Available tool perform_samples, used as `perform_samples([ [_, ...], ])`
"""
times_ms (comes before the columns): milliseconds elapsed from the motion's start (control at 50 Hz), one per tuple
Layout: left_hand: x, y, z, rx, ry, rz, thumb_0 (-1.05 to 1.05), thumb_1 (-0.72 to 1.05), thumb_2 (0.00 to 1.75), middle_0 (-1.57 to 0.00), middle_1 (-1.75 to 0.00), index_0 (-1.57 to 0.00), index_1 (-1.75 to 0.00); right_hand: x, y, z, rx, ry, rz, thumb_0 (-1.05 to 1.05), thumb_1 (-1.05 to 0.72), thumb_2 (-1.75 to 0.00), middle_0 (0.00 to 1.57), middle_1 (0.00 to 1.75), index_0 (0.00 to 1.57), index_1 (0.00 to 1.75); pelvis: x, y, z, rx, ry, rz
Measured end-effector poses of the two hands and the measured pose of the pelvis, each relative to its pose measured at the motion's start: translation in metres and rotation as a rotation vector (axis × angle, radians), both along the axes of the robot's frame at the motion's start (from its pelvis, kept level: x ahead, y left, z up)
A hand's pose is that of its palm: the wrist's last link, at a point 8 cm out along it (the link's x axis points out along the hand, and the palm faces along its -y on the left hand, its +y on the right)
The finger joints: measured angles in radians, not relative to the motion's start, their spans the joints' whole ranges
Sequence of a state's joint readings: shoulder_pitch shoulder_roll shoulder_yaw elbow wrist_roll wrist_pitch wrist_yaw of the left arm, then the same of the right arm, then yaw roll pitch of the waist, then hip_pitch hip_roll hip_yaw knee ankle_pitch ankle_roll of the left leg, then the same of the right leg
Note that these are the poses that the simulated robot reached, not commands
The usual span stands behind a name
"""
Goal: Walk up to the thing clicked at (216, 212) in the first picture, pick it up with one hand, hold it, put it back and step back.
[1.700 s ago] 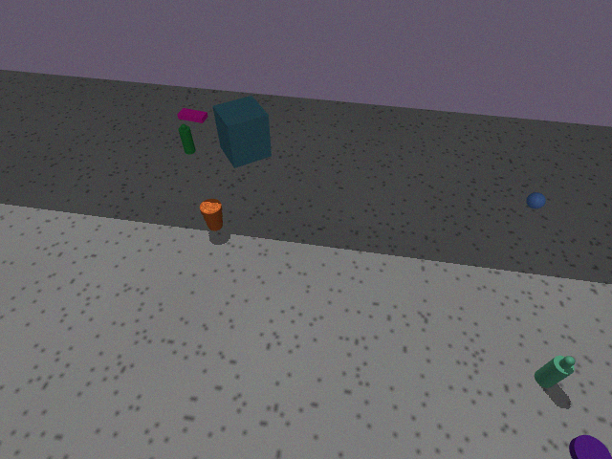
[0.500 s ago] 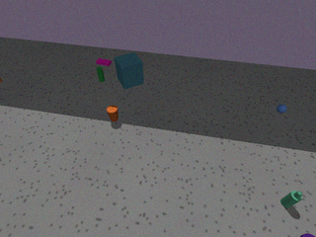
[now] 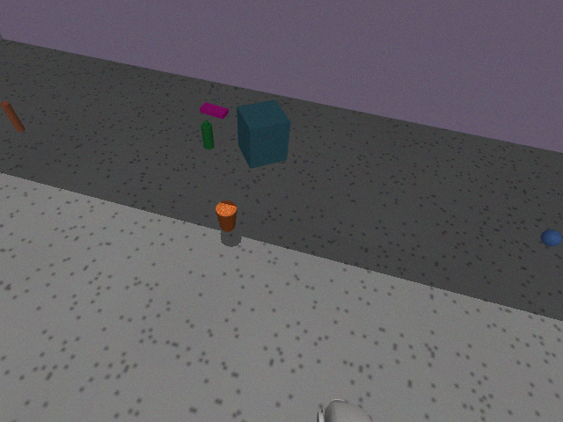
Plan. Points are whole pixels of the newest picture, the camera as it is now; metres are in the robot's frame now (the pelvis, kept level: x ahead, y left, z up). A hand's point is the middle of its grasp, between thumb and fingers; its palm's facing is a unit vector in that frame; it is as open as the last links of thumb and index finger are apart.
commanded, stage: walk up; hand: left
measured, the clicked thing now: (227, 217) +1.01 +0.18 -0.71
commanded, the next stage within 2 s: none
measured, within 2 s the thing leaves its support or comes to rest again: neither
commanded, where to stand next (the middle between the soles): +0.69 -0.04 m, yaw +2 degrees
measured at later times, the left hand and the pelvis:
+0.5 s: hand (131, 355) +0.25 +0.25 -0.14, palm faces +0.02 -0.94 -0.34, open 7.3 cm; pelvis +0.23 -0.02 -0.01, yaw +3 degrees
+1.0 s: hand (170, 233) +0.51 +0.23 -0.14, palm faces -0.03 -0.91 -0.41, open 7.3 cm; pelvis +0.42 -0.05 -0.02, yaw +1 degrees
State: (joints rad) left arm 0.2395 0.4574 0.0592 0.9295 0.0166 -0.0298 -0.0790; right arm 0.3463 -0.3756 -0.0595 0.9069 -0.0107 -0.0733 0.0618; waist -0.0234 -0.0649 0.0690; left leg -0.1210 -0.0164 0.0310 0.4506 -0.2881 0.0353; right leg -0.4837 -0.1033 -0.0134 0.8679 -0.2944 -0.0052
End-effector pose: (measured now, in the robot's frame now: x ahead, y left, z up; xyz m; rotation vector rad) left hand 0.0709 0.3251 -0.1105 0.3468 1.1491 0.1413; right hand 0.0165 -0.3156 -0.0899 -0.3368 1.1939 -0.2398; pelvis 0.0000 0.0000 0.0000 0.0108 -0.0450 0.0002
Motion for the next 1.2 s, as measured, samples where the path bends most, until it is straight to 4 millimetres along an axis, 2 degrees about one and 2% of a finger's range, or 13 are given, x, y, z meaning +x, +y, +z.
perform_samples([
  [120,0.081,-0.019,0.009,0.009,-0.052,-0.021,0.00,0.91,0.90,-0.20,-0.30,-0.20,-0.30,0.045,-0.012,-0.018,0.028,0.027,-0.006,0.01,-0.90,-0.90,0.21,0.30,0.20,0.30,0.060,-0.012,-0.006,0.009,0.003,0.009],
  [180,0.123,-0.031,0.007,0.030,-0.104,-0.019,0.00,0.91,0.90,-0.20,-0.30,-0.21,-0.30,0.080,-0.026,-0.035,0.031,0.033,0.003,0.01,-0.90,-0.90,0.21,0.30,0.20,0.30,0.093,-0.025,-0.018,0.000,0.001,0.018],
  [220,0.143,-0.040,0.008,0.036,-0.149,-0.008,0.00,0.91,0.90,-0.20,-0.30,-0.21,-0.30,0.107,-0.032,-0.042,0.031,0.037,0.017,0.01,-0.91,-0.90,0.21,0.30,0.20,0.30,0.109,-0.032,-0.022,-0.017,-0.009,0.032],
  [280,0.157,-0.050,0.014,0.024,-0.169,0.020,0.00,0.91,0.90,-0.20,-0.30,-0.21,-0.30,0.155,-0.034,-0.039,0.035,0.013,0.060,0.01,-0.91,-0.90,0.21,0.30,0.20,0.30,0.132,-0.036,-0.016,-0.009,-0.018,0.039],
  [380,0.162,-0.052,0.019,0.014,-0.099,0.050,0.00,0.90,0.90,-0.20,-0.30,-0.21,-0.30,0.232,-0.033,-0.020,0.039,-0.066,0.121,0.01,-0.91,-0.90,0.21,0.30,0.20,0.30,0.173,-0.034,-0.004,-0.015,-0.007,0.039],
  [480,0.171,-0.037,0.007,0.004,-0.029,0.082,0.00,0.90,0.90,-0.20,-0.30,-0.21,-0.30,0.294,-0.026,-0.007,0.010,-0.084,0.168,0.01,-0.91,-0.90,0.20,0.30,0.20,0.30,0.216,-0.027,-0.006,-0.030,0.003,0.048],
  [560,0.190,-0.017,-0.016,-0.004,0.020,0.098,0.00,0.90,0.90,-0.20,-0.30,-0.21,-0.30,0.339,-0.017,-0.005,-0.036,-0.116,0.182,0.01,-0.91,-0.90,0.21,0.30,0.20,0.30,0.256,-0.013,-0.019,-0.025,0.002,0.048],
  [640,0.224,-0.010,-0.025,-0.002,0.072,0.088,0.01,0.91,0.90,-0.20,-0.30,-0.21,-0.30,0.364,-0.009,0.001,-0.050,-0.161,0.146,0.00,-0.91,-0.90,0.21,0.30,0.20,0.30,0.287,-0.007,-0.019,-0.010,-0.002,0.032],
  [780,0.302,-0.017,-0.011,-0.012,0.040,0.034,0.01,0.91,0.90,-0.20,-0.30,-0.20,-0.30,0.381,-0.013,0.008,-0.039,-0.108,0.102,0.00,-0.91,-0.90,0.21,0.30,0.20,0.30,0.337,-0.012,-0.006,0.000,-0.001,0.015],
  [900,0.375,-0.034,0.004,0.017,-0.010,-0.008,0.00,0.91,0.90,-0.20,-0.30,-0.20,-0.30,0.399,-0.039,-0.011,-0.011,-0.050,0.060,0.01,-0.90,-0.90,0.21,0.30,0.20,0.30,0.383,-0.031,-0.010,0.014,0.001,0.009],
  [980,0.419,-0.049,0.008,0.062,-0.090,-0.008,0.00,0.91,0.90,-0.20,-0.30,-0.21,-0.30,0.425,-0.060,-0.036,0.004,-0.014,0.045,0.01,-0.90,-0.90,0.21,0.30,0.20,0.30,0.415,-0.050,-0.024,-0.008,-0.011,0.018],
  [1100,0.444,-0.066,0.025,0.065,-0.107,0.024,0.00,0.91,0.90,-0.20,-0.30,-0.21,-0.30,0.485,-0.060,-0.035,0.041,-0.028,0.073,0.01,-0.91,-0.90,0.20,0.30,0.20,0.30,0.451,-0.058,-0.011,0.000,-0.012,0.018],
  [1200,0.453,-0.063,0.024,0.058,-0.063,0.041,0.00,0.90,0.90,-0.20,-0.30,-0.21,-0.30,0.531,-0.055,-0.024,0.048,-0.044,0.113,0.01,-0.91,-0.90,0.20,0.30,0.20,0.30,0.481,-0.057,-0.005,-0.010,0.000,0.023],
])
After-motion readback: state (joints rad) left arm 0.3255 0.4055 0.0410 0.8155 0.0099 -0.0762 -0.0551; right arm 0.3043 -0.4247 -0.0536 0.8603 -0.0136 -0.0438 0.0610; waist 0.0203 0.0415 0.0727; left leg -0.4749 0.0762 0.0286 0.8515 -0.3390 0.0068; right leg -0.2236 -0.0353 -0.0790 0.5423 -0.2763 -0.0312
